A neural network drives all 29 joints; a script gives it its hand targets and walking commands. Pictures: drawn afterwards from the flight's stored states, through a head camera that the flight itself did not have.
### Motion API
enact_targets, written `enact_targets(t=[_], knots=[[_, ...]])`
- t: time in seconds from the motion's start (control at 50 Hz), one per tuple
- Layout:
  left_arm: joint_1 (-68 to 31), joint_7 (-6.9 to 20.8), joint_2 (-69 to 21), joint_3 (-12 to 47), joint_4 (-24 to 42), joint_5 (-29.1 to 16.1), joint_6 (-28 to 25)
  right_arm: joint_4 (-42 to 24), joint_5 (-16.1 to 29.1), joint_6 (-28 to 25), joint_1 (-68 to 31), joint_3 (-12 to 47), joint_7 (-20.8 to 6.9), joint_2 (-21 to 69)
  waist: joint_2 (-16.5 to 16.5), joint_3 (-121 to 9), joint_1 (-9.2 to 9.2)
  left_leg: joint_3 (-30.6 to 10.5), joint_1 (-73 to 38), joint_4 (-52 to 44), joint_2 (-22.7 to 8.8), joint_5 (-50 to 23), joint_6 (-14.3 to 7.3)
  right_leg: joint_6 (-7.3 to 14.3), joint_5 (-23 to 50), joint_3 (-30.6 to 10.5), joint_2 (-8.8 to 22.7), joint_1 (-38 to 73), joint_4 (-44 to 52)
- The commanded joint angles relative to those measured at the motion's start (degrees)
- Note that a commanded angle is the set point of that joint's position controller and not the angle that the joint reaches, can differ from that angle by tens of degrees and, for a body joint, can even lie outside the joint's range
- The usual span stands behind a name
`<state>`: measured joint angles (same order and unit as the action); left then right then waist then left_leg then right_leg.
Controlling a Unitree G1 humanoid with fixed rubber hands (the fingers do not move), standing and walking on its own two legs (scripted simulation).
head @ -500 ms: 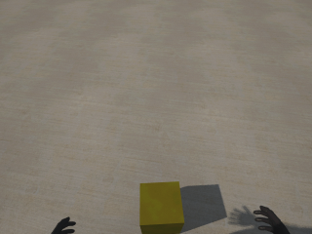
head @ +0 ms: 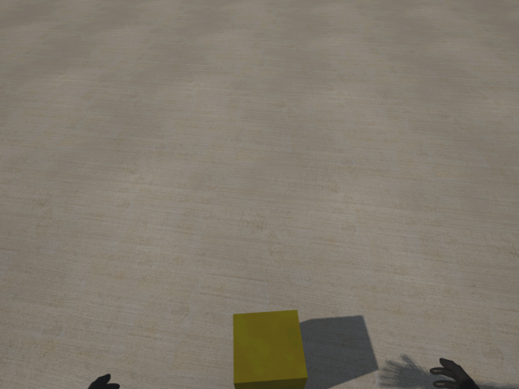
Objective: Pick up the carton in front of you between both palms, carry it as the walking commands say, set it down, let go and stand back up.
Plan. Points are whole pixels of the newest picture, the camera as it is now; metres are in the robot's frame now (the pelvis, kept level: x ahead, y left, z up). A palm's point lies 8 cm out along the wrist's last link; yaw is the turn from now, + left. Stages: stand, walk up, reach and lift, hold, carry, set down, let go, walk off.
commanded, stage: stand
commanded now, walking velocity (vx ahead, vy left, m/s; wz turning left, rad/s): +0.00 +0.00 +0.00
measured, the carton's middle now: (267, 357) +0.39 +0.00 -0.65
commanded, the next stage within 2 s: none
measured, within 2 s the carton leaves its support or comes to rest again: neither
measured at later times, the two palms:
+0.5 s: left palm out of the picture +0.06 +0.30 -0.10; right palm out of the picture +0.07 -0.31 -0.10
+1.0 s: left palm out of the picture +0.08 +0.31 -0.10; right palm out of the picture +0.08 -0.31 -0.09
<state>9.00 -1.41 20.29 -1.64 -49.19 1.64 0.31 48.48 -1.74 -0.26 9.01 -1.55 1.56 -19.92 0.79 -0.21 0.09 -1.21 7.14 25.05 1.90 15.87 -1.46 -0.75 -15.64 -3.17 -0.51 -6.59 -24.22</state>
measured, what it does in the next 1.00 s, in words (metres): stands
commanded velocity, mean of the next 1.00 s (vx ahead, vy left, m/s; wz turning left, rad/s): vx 0.00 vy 0.00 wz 0.00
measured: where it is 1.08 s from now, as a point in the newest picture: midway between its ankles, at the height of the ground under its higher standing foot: outside the picture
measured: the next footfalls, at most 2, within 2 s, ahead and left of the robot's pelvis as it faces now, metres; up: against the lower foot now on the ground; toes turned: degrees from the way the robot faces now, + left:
none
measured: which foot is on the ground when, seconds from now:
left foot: down 0.00-1.00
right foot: down 0.00-1.00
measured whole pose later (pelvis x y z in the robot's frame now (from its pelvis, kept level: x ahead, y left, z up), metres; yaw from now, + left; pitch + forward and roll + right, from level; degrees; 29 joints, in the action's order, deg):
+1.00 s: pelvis -0.01 +0.00 +0.01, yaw +0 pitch -2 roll +0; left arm 7.0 -0.6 22.7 -0.3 -59.1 0.6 -0.5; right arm 58.7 -0.7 -0.7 6.9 -0.1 0.8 -21.9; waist 0.7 1.7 -0.2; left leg -1.6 5.5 20.0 1.5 12.0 -1.0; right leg -0.5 -11.9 -3.0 -0.5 -5.0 -19.3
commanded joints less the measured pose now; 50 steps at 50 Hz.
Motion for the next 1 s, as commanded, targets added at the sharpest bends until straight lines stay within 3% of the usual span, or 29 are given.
enact_targets(t=[0.0,0.06,0.08,0.12,0.16,0.2,0.26,0.32,0.36,0.38,0.4,0.44,0.56,0.62,0.66,0.68,0.7,0.78,0.8,0.82,0.84,0.88,0.94,0.96,0.98], knots=[[-1.79,0.36,9.07,-1.65,1.25,0.16,-0.9,-1.32,-0.1,-1.22,-2.77,-1.35,0.23,-8.77,-1.08,1.28,-0.4,-6.49,1.72,-6.39,-6.99,-10.25,0.45,1.63,9.1,-3.55,4.99,-1.76,3.55],[-2.72,0.43,9.31,-1.79,0.45,0.14,-0.68,-0.98,0.12,-1.0,-2.73,-1.61,0.12,-9.67,-0.11,2.24,0.01,-5.84,1.44,-6.19,-6.39,-9.6,1.04,1.29,8.3,-3.63,4.61,-2.56,4.82],[-1.16,0.39,9.14,-1.54,0.0,-0.3,-0.59,-0.35,-0.13,-1.0,-3.3,-1.76,0.03,-10.82,-1.7,1.33,-0.82,-6.11,1.97,-6.95,-6.74,-7.31,0.78,1.4,7.4,-3.94,5.11,-1.8,4.84],[-1.27,0.44,10.07,-1.57,-0.67,0.06,-0.83,0.39,0.08,-1.14,-2.83,-1.29,-0.1,-9.92,0.07,2.49,-0.46,-6.82,1.59,-6.96,-6.73,-5.46,0.5,1.74,5.1,-4.85,5.46,-3.42,6.22],[-2.03,0.5,9.64,-1.36,-1.1,-0.25,-0.94,1.1,0.26,-1.21,-2.71,-1.38,-0.23,-10.18,-1.78,2.25,-0.08,-6.58,2.15,-7.69,-6.83,-5.16,0.23,2.09,3.79,-5.63,6.21,-3.05,6.33],[-1.49,0.77,10.0,-1.16,-1.15,-0.24,-1.23,2.32,0.06,-1.25,-1.52,-1.32,-0.35,-10.5,-0.3,2.09,-0.47,-6.31,1.33,-7.13,-6.89,-4.44,0.12,2.26,3.59,-5.45,6.24,-3.14,6.94],[-2.27,0.71,9.72,-1.0,-2.47,-0.36,-1.41,2.49,0.22,-1.1,-2.97,-1.25,-0.48,-10.94,-1.13,1.01,0.03,-6.42,0.17,-7.26,-6.96,-4.11,0.25,1.97,3.41,-5.33,5.67,-3.67,7.47],[-1.44,0.81,11.04,-1.01,-3.82,-0.32,-1.34,3.32,0.19,-1.17,-3.39,-0.88,-0.6,-10.39,1.02,0.73,-0.44,-7.22,0.84,-7.92,-6.99,-4.36,0.05,2.06,2.4,-5.37,6.0,-2.23,7.55],[-3.12,0.68,11.11,-1.05,-3.65,-0.28,-1.26,4.33,0.57,-1.12,-1.96,-0.9,-0.65,-10.58,1.97,3.22,0.39,-6.54,1.36,-8.08,-6.78,-4.23,0.36,1.95,1.23,-5.82,6.29,-3.88,8.48],[-2.6,0.75,11.23,-1.13,-3.53,-0.4,-1.28,5.06,0.57,-1.11,-2.79,-0.91,-0.7,-10.84,-0.36,1.53,-0.12,-6.94,0.47,-7.58,-7.05,-3.39,0.09,2.17,1.05,-6.42,6.61,-3.72,9.25],[-2.19,0.79,11.28,-1.11,-4.22,-0.39,-1.41,5.07,0.51,-1.04,-2.57,-1.02,-0.8,-11.57,-2.23,3.32,0.11,-6.88,1.39,-7.72,-6.83,-4.16,-0.05,1.98,2.62,-6.02,6.22,-3.61,8.95],[-2.19,0.86,11.07,-1.02,-4.39,-0.32,-1.51,5.31,0.63,-1.06,-2.37,-0.93,-0.76,-11.61,0.37,1.32,-0.11,-6.64,0.11,-7.52,-7.33,-6.26,0.18,1.9,4.92,-5.71,6.5,-2.42,8.7],[-1.99,0.52,11.25,-0.74,-5.56,-0.64,-1.76,5.56,0.78,-1.24,-3.89,-0.55,-0.57,-11.33,-1.59,-2.23,-0.48,-6.56,-1.58,-6.87,-7.66,-14.63,0.24,2.04,15.47,-4.79,6.46,1.65,6.12],[-2.67,0.58,11.32,-0.52,-6.14,-0.78,-1.14,6.76,1.2,-1.02,-2.91,-0.33,-0.42,-11.32,-0.44,-0.57,-0.57,-6.3,-1.06,-6.63,-7.71,-16.06,0.17,2.09,15.47,-4.26,6.62,0.69,5.96],[-2.7,0.58,11.72,-0.83,-6.65,-0.63,-1.31,6.7,0.64,-1.02,-3.14,-0.77,-0.45,-12.25,-2.17,0.17,-0.49,-5.9,-0.81,-7.38,-7.46,-13.92,0.4,2.0,13.66,-4.7,6.43,0.62,6.49],[-3.14,0.4,11.98,-0.68,-6.67,-0.43,-1.12,7.11,0.79,-0.73,-3.3,-0.99,-0.39,-12.2,0.24,0.96,-0.46,-6.31,-0.58,-7.44,-7.69,-13.57,0.5,1.92,13.26,-4.43,6.36,0.36,6.72],[-3.37,0.54,11.61,-0.49,-6.75,-0.71,-0.96,6.87,1.12,-0.87,-4.52,-0.69,-0.49,-12.21,-1.43,0.97,-0.57,-6.17,-0.26,-7.33,-7.57,-13.36,0.8,1.84,13.94,-4.57,6.47,0.3,6.88],[-3.71,0.53,11.72,-0.45,-6.82,-1.08,-1.09,7.33,0.88,-1.08,-3.01,-0.22,-0.5,-11.3,0.81,1.44,-0.31,-6.31,-1.55,-7.85,-7.81,-12.12,0.61,1.73,11.61,-4.3,5.93,-0.96,7.38],[-4.5,0.53,11.5,-0.27,-7.4,-0.76,-1.11,7.57,0.97,-1.06,-3.64,-0.34,-0.46,-11.72,-1.08,1.57,0.22,-6.96,-0.73,-8.49,-7.87,-12.75,0.46,1.9,11.78,-4.37,6.02,-0.57,6.86],[-3.81,0.48,10.84,-0.28,-7.03,-0.83,-1.37,8.17,0.88,-1.07,-3.52,-0.52,-0.53,-12.31,-0.75,0.41,-0.21,-6.34,-1.72,-8.35,-8.02,-13.83,0.38,1.6,12.15,-4.09,6.06,0.09,6.71],[-3.44,0.62,11.32,-0.21,-7.01,-1.18,-1.33,7.76,0.93,-1.02,-3.68,-0.51,-0.6,-12.09,-2.5,-0.17,-0.42,-6.15,-1.5,-7.71,-7.84,-14.45,0.3,2.04,14.06,-4.74,6.6,1.24,7.02],[-3.15,0.56,11.67,-0.32,-7.78,-1.18,-1.41,7.34,1.21,-1.12,-4.6,-0.53,-0.57,-12.15,-0.13,-1.09,-0.57,-6.62,-1.94,-7.54,-8.47,-16.55,0.2,2.04,15.71,-4.21,6.66,1.43,6.58],[-3.92,0.62,12.04,-0.39,-8.06,-1.05,-1.29,8.19,1.16,-1.08,-4.04,-0.28,-0.37,-12.21,-2.85,-0.06,0.03,-5.91,-2.12,-7.79,-8.01,-16.13,0.34,1.99,16.2,-4.56,6.69,1.6,6.66],[-3.99,0.53,12.24,-0.41,-8.52,-0.79,-1.12,8.04,1.01,-1.03,-4.66,-0.27,-0.35,-11.98,-0.43,-0.13,-0.13,-6.4,-2.1,-8.14,-8.12,-15.82,0.26,1.72,15.25,-3.65,6.44,1.45,6.66],[-3.65,0.68,10.93,-0.1,-8.07,-1.0,-1.21,7.74,0.99,-1.18,-5.18,-0.33,-0.24,-11.91,-0.8,0.52,-1.13,-6.11,-1.04,-7.97,-7.96,-14.36,0.29,1.74,14.06,-4.3,6.43,1.57,6.78]])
